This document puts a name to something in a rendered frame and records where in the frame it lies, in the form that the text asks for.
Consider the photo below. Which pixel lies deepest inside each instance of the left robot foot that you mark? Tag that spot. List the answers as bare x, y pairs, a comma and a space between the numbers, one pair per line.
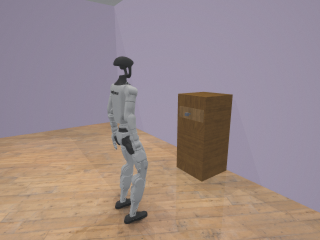
120, 205

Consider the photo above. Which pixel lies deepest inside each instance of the drawer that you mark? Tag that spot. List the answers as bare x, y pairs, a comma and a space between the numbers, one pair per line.
194, 114

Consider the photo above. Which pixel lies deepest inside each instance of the robot left upper arm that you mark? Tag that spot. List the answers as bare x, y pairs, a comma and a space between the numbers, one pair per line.
110, 106

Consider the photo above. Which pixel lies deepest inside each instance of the humanoid robot torso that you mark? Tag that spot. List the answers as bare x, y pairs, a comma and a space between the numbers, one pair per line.
118, 107

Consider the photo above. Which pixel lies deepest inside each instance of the cabinet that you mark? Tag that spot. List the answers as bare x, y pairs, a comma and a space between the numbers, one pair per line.
202, 147

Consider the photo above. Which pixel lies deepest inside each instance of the robot right upper arm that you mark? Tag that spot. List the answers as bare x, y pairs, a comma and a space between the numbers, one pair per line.
130, 93

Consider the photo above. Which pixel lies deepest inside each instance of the robot right hand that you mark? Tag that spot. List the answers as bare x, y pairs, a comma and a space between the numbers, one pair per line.
140, 156

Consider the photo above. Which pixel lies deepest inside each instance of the robot left forearm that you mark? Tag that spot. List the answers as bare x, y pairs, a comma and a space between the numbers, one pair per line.
113, 123

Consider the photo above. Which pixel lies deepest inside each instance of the robot left hand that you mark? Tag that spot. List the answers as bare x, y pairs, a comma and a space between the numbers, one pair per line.
113, 140

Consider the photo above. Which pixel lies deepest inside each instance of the robot right forearm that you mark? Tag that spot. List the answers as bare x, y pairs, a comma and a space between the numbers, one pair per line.
131, 127

